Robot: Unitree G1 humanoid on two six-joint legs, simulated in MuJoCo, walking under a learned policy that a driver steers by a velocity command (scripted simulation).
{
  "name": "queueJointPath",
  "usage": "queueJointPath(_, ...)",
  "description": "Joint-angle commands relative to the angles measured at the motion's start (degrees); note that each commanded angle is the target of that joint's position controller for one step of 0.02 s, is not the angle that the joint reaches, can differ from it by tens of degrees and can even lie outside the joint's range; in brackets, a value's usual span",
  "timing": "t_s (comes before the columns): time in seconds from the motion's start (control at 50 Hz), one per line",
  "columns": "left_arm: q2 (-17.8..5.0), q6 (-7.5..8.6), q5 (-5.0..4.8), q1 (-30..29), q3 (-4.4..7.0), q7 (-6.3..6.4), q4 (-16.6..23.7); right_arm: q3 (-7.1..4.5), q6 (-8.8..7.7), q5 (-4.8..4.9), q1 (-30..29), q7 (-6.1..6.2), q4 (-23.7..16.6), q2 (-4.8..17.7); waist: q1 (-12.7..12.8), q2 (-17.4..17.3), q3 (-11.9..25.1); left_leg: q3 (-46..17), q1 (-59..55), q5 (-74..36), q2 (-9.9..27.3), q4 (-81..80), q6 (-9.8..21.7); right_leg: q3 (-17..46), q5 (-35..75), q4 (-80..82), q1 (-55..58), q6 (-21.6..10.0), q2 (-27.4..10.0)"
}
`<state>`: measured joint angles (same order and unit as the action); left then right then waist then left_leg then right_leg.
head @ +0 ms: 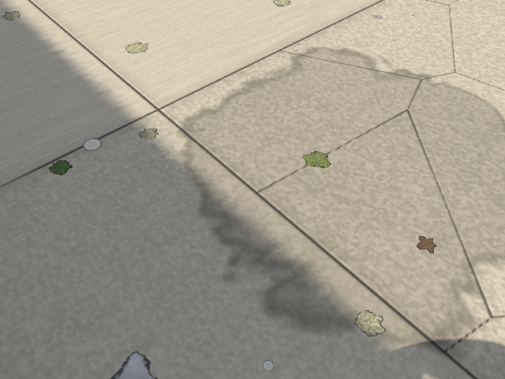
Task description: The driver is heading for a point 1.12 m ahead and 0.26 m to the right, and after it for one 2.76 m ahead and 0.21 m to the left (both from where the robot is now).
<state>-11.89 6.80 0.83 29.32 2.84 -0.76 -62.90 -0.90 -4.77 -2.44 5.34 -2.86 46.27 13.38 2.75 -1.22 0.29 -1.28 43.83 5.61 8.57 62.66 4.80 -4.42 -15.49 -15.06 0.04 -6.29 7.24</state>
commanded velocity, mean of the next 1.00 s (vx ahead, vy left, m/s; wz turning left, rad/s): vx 1.00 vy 0.00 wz -0.65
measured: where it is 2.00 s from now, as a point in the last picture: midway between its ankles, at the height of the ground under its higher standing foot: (355, 197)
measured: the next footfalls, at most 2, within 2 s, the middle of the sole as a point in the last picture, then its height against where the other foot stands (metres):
left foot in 0.20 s outside the picture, level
right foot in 0.68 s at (302, 283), level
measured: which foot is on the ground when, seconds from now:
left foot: up 0.00-0.18, down 0.20-0.66, up 0.68-1.00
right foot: down 0.00-0.18, up 0.20-0.66, down 0.68-1.00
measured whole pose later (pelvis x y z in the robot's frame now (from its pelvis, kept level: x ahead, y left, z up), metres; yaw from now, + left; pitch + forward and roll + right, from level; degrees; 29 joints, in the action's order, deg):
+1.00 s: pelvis +0.91 -0.13 +0.00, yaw -40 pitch +2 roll +1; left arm -17.0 4.4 -0.3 26.8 4.6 -0.7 -49.7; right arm 1.4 -3.5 -2.3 -3.2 -1.2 33.7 13.7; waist 7.6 -0.3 -2.0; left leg -4.8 41.8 0.0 6.9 39.5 -2.8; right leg 12.4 -19.3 -17.6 1.9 -10.2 10.9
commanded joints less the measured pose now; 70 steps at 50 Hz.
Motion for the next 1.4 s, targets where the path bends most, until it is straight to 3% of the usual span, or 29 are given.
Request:
queueJointPath(0.02,-6.17,2.23,-1.16,-4.84,0.45,0.06,5.49,1.23,-0.16,0.55,-6.12,-0.99,-5.20,0.01,-2.65,2.13,-11.42,4.82,-10.44,-12.12,-1.13,-18.10,-0.58,7.41,17.94,15.40,-19.14,-4.75,-12.05)
queueJointPath(0.12,-10.78,1.80,-0.74,0.21,0.60,0.76,4.45,0.29,-0.31,0.69,-9.83,-0.37,-5.88,4.24,-1.60,5.00,-6.36,10.22,-15.50,-12.82,-9.10,-31.32,2.58,2.95,61.62,9.22,5.74,-2.03,-15.85)
queueJointPath(0.16,-13.17,0.26,1.04,-0.53,1.02,1.78,4.32,-1.40,-0.47,0.95,2.58,1.09,-2.99,7.94,-8.54,8.44,2.51,6.76,-29.22,-4.50,-12.12,-31.48,4.02,4.85,73.94,-9.74,8.68,-1.35,-17.83)
queueJointPath(0.2,-11.22,-0.67,1.75,-4.09,0.87,2.04,6.13,-4.13,-0.14,-0.01,24.59,3.60,2.84,13.78,-17.59,6.23,13.99,-1.85,-55.46,9.84,-3.02,-29.21,4.88,5.01,50.05,-42.85,-7.56,-2.06,-14.09)
queueJointPath(0.22,1.12,-0.41,-1.22,5.30,-1.55,0.62,8.49,-5.16,-0.60,-2.89,23.43,3.47,2.62,18.17,-7.50,-12.62,20.99,-31.60,-71.70,22.78,16.39,-34.04,10.07,6.25,-9.65,-66.96,-31.42,-0.57,-4.86)
queueJointPath(0.24,-5.70,0.27,-3.05,2.54,-0.45,1.22,9.01,-5.22,-0.40,-1.18,21.57,1.97,2.55,14.24,-9.11,-9.29,23.79,-44.89,-69.61,33.59,16.27,-45.68,10.11,10.42,-7.20,-71.76,-37.08,-2.52,-5.40)
queueJointPath(0.28,-7.17,-0.20,-2.08,-8.21,-0.05,1.16,11.01,-3.72,-1.67,-0.65,12.26,1.49,2.65,6.35,-6.56,0.93,5.67,-25.80,-49.46,23.94,12.10,-49.68,6.31,9.43,4.05,-65.76,-38.17,-2.65,-11.11)
queueJointPath(0.34,-3.11,-3.16,0.20,-9.30,-0.33,-0.72,12.69,-2.42,-2.67,0.27,13.94,1.86,6.20,2.20,-2.08,-0.69,-0.52,-9.16,-36.67,10.88,7.61,-52.49,1.94,9.28,4.75,-62.61,-34.31,-1.69,-14.63)
queueJointPath(0.38,-1.88,-4.67,0.31,-13.24,-0.49,-1.49,14.89,-2.33,-3.23,1.89,14.55,1.80,7.59,1.60,-1.10,-1.10,-3.42,-0.38,-35.45,4.80,4.89,-54.08,-1.28,8.14,6.71,-61.20,-38.63,-1.00,-15.93)
queueJointPath(0.52,-2.88,-4.73,-0.16,-29.14,-1.88,-3.05,22.56,-1.94,-4.20,1.56,18.67,2.58,8.18,4.76,-1.84,-0.36,-10.36,17.91,-37.90,-29.88,1.04,-56.33,-5.35,-3.98,21.71,-35.33,-39.65,-2.31,-11.93)
queueJointPath(0.6,-6.59,-4.43,-0.04,-24.65,-1.08,-3.36,21.35,-2.86,-2.22,1.60,20.33,5.79,6.99,10.94,2.26,-4.44,-3.50,19.95,-48.28,-66.35,3.55,-42.60,-6.40,-9.91,19.39,-25.82,-26.29,-5.27,-3.36)
queueJointPath(0.64,-11.37,-4.71,-0.20,-4.84,1.30,-2.30,16.13,-4.14,-0.37,0.91,14.14,6.20,4.41,14.26,12.37,-6.65,5.75,17.48,-44.46,-70.62,6.10,-19.14,-4.90,-6.51,12.27,-26.41,-6.80,-8.14,-1.32)
queueJointPath(0.66,-13.71,-4.75,-0.54,5.96,3.14,-1.08,12.69,-4.61,0.58,0.49,10.44,5.58,3.09,14.50,17.01,-4.13,9.08,16.28,-36.53,-55.79,4.41,1.19,-3.58,-1.35,7.50,-22.17,5.32,-10.53,-2.23)
queueJointPath(0.68,-15.41,-5.41,-2.07,1.17,4.66,0.08,12.49,-3.84,0.38,0.42,6.65,4.02,1.31,9.33,12.96,8.64,3.07,14.56,-20.19,3.21,-7.67,23.51,-3.67,8.12,5.05,-18.93,8.66,-12.18,-6.11)
queueJointPath(0.7,-21.23,-5.97,0.44,-5.18,5.14,-0.23,14.75,-2.11,-1.16,0.82,11.88,3.53,-5.38,3.83,1.64,14.80,6.44,6.12,1.52,23.54,-11.72,37.32,-6.17,35.45,14.47,-15.92,19.21,-21.94,-16.05)
queueJointPath(0.72,-21.13,-6.05,1.22,-4.53,5.61,0.23,16.48,-1.15,-2.89,1.18,10.42,3.35,-8.03,4.51,3.66,8.87,12.42,-3.49,8.95,21.60,-10.09,36.08,-5.57,51.45,-4.20,-2.28,23.19,-25.73,-22.42)
queueJointPath(0.74,-15.58,-5.66,1.16,-5.48,4.68,0.77,15.92,-1.34,-3.74,0.89,8.01,3.22,-7.25,7.22,2.16,-1.85,3.86,-4.56,9.65,17.70,-6.63,28.59,-5.12,50.49,-9.63,3.17,14.31,-21.93,-22.12)
queueJointPath(0.8,-11.87,-3.19,-0.25,-10.07,3.08,1.45,16.28,-0.83,-0.97,-2.04,6.76,2.89,-7.31,6.37,-5.07,-6.96,-3.56,-4.14,-1.85,15.69,-1.91,15.19,-7.46,36.10,2.48,3.79,-8.58,-16.37,-14.54)
queueJointPath(0.9,-13.17,-1.13,-0.81,-7.82,3.23,0.77,17.03,0.90,1.18,-0.81,-6.58,1.64,-13.79,3.97,-1.85,-2.23,-6.45,0.91,-10.95,-0.09,-1.51,-11.32,-9.55,25.32,17.26,5.25,-21.42,-12.33,-5.82)
queueJointPath(1.02,-14.77,-1.88,-1.14,-3.60,4.21,0.58,16.57,0.91,0.30,0.36,-10.20,2.07,-16.64,5.80,2.36,3.54,-1.92,2.04,-18.29,-10.56,-7.90,-32.97,-5.66,25.32,39.42,-3.21,-5.36,-6.24,-7.14)
queueJointPath(1.06,-15.80,-1.48,-0.69,-1.85,4.11,1.09,15.25,-0.54,-0.77,-0.44,-1.00,3.16,-13.57,8.58,-0.49,4.59,3.56,3.61,-27.33,-10.93,-11.57,-35.59,-3.31,24.39,57.16,-15.12,1.74,-2.68,-8.11)
queueJointPath(1.08,-16.21,-1.18,-0.71,-3.96,4.07,1.17,15.33,-1.32,-1.54,-0.43,8.27,3.70,-10.63,9.85,-5.87,5.03,6.85,3.73,-34.97,-16.75,-10.16,-39.56,-2.07,22.19,57.86,-25.55,2.27,-0.72,-7.37)
queueJointPath(1.1,-13.46,-0.88,-0.62,-6.31,3.40,1.27,16.53,-2.13,-2.13,-0.94,17.82,4.17,-7.82,12.48,-10.13,4.89,11.14,-0.28,-46.94,-22.34,-4.12,-35.99,-0.57,20.21,44.88,-39.13,-5.42,0.75,-4.80)
queueJointPath(1.12,-4.69,-1.19,-2.43,3.17,1.66,1.63,16.99,-3.12,-2.32,-2.19,22.02,3.56,-6.43,16.73,-4.90,-14.07,20.39,-22.69,-67.04,-62.97,16.58,-25.37,10.08,13.84,-14.23,-64.69,-23.53,4.45,4.28)
queueJointPath(1.14,-9.13,-1.49,-2.59,6.04,1.51,2.27,15.91,-4.19,-1.66,0.01,25.32,2.00,-4.84,16.55,-6.96,-13.46,29.72,-39.13,-73.85,-59.22,18.69,-29.90,15.70,15.31,-17.19,-73.95,-33.06,4.39,5.69)
queueJointPath(1.18,-10.70,-1.72,0.13,-8.71,0.96,1.66,18.35,-2.59,-1.00,1.63,14.30,1.75,-5.79,8.14,-5.99,-2.69,14.00,-24.33,-57.79,-43.31,8.90,-36.70,11.05,12.59,-8.75,-66.13,-36.83,4.96,-1.33)
queueJointPath(1.22,-9.78,-2.87,2.60,-15.58,0.46,0.65,21.54,-1.91,-0.72,2.59,15.85,2.20,-3.14,6.55,-5.02,-0.84,6.10,-19.52,-46.75,-45.79,3.69,-40.23,9.15,9.64,-8.36,-58.25,-36.18,5.58,-4.36)
queueJointPath(1.3,-6.33,-4.84,2.08,-15.46,-1.52,0.50,24.40,-3.52,0.21,1.57,15.33,2.31,-2.07,11.15,-0.42,-2.28,6.06,-17.20,-34.41,-52.01,0.80,-41.70,9.49,7.46,-7.79,-44.72,-29.43,7.88,-5.30)
queueJointPath(1.4,-7.82,-6.43,0.35,-21.80,-2.49,1.49,26.92,-4.88,3.11,1.73,14.34,2.30,-4.52,12.29,-0.64,-6.03,6.56,-16.99,-24.03,-33.17,-4.55,-41.34,4.71,6.94,4.41,-31.46,-18.78,7.62,-3.41)
Velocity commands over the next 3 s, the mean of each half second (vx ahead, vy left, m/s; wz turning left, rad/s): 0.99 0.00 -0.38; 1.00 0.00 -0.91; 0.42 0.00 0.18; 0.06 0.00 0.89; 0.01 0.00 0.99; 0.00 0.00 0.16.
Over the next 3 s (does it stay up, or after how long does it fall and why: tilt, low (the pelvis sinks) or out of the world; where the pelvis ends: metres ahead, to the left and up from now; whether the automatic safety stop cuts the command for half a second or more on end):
stays up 1.15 -0.26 0.00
